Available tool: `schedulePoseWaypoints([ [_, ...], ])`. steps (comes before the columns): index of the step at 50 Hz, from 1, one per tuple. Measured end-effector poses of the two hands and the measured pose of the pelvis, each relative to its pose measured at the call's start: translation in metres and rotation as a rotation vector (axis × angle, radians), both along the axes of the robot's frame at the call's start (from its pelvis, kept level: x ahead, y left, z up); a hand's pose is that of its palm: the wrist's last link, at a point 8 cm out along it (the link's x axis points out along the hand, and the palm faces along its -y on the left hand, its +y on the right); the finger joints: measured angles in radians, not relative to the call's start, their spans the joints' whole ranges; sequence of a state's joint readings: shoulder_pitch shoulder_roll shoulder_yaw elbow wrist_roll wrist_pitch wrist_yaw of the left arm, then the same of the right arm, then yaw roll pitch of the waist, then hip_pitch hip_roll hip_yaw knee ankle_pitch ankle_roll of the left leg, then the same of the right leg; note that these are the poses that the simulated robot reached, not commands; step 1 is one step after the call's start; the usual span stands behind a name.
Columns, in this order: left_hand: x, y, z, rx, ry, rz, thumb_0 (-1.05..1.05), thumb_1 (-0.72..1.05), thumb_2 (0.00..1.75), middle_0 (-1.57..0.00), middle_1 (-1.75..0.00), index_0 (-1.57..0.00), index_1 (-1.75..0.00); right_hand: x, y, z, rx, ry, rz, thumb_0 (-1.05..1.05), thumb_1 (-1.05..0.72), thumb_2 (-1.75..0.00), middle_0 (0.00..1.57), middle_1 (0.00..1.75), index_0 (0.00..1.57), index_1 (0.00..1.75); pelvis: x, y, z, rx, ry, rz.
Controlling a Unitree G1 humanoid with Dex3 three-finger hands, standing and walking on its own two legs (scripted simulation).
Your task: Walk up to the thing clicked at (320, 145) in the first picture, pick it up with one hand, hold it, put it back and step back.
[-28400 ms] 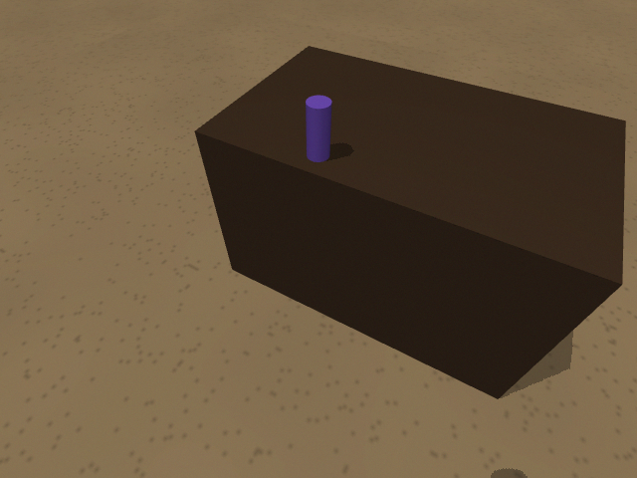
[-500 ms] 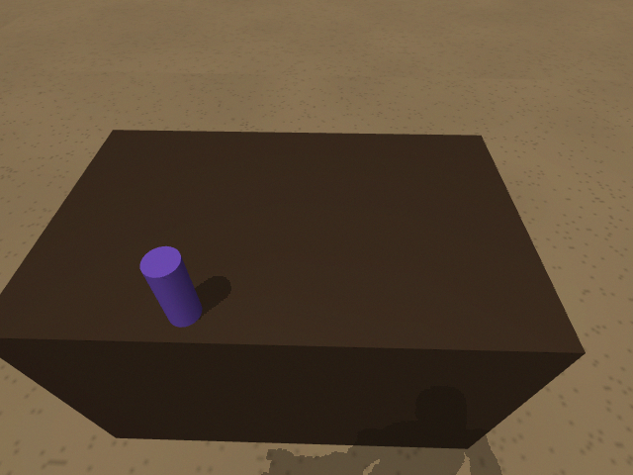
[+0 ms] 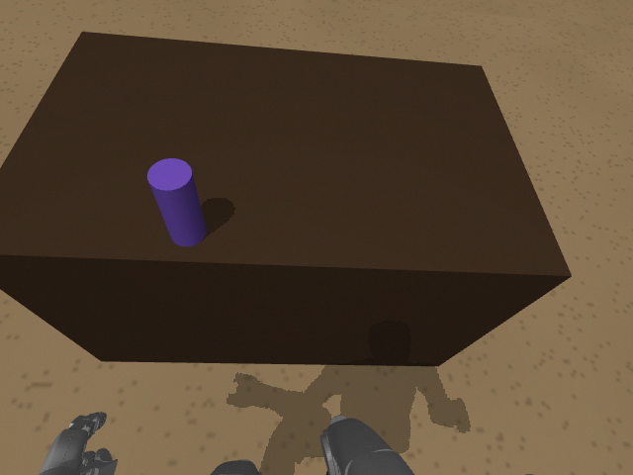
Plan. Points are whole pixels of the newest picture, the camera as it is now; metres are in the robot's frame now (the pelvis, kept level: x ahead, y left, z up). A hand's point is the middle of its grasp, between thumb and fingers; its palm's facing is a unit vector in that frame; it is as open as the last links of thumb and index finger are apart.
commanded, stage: step back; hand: left
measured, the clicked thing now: (180, 206) +0.49 +0.20 -0.04
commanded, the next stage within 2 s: none
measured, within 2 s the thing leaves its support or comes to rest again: neither
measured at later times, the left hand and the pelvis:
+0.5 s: hand out of the picture +0.01 +0.22 -0.13, palm faces -0.05 -0.91 -0.40, open 7.4 cm; pelvis -0.11 -0.03 +0.00, yaw -3 degrees
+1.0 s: hand out of the picture -0.18 +0.24 -0.16, palm faces -0.03 -0.92 -0.38, open 7.4 cm; pelvis -0.27 -0.04 +0.00, yaw -2 degrees
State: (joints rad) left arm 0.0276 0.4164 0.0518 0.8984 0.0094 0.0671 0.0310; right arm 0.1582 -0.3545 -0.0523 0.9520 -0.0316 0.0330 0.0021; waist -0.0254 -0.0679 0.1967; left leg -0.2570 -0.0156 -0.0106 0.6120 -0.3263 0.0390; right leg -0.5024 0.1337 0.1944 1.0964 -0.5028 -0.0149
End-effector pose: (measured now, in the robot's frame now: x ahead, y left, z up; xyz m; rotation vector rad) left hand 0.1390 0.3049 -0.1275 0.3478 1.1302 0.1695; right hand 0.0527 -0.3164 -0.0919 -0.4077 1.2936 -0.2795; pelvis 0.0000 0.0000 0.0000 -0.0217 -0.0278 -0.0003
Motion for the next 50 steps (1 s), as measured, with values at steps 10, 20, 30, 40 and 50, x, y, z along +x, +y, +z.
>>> schedulePoseWaypoints([
  [10, -0.058, -0.007, 0.005, 0.008, 0.070, -0.038, 0.01, 0.91, 0.90, -0.20, -0.30, -0.20, -0.30, -0.031, 0.001, -0.004, 0.018, -0.091, -0.016, 0.01, -0.90, -0.90, 0.20, 0.30, 0.20, 0.30, -0.039, -0.002, 0.001, 0.003, -0.006, -0.057],
  [20, -0.116, -0.033, 0.025, 0.044, 0.029, -0.038, 0.01, 0.90, 0.90, -0.20, -0.30, -0.20, -0.30, -0.065, -0.028, -0.025, 0.071, -0.136, -0.024, 0.01, -0.90, -0.90, 0.20, 0.30, 0.20, 0.30, -0.090, -0.028, -0.004, 0.030, -0.020, -0.071],
  [30, -0.153, -0.037, 0.035, 0.041, -0.085, -0.013, 0.01, 0.90, 0.90, -0.20, -0.30, -0.20, -0.30, -0.121, -0.031, -0.023, 0.046, -0.064, 0.050, 0.01, -0.90, -0.90, 0.20, 0.30, 0.20, 0.30, -0.144, -0.029, -0.002, 0.039, 0.001, -0.004],
  [40, -0.228, -0.020, 0.012, -0.007, -0.034, 0.042, 0.01, 0.90, 0.90, -0.20, -0.30, -0.20, -0.30, -0.185, -0.013, -0.004, 0.023, -0.069, 0.084, 0.01, -0.90, -0.90, 0.20, 0.30, 0.20, 0.30, -0.206, -0.020, -0.001, 0.006, -0.022, 0.025],
  [50, -0.328, -0.027, 0.009, 0.030, 0.080, 0.042, 0.01, 0.91, 0.90, -0.20, -0.30, -0.20, -0.30, -0.211, -0.034, 0.001, 0.016, -0.190, 0.102, 0.01, -0.90, -0.90, 0.20, 0.30, 0.20, 0.30, -0.269, -0.040, -0.004, -0.001, -0.007, -0.038],
])
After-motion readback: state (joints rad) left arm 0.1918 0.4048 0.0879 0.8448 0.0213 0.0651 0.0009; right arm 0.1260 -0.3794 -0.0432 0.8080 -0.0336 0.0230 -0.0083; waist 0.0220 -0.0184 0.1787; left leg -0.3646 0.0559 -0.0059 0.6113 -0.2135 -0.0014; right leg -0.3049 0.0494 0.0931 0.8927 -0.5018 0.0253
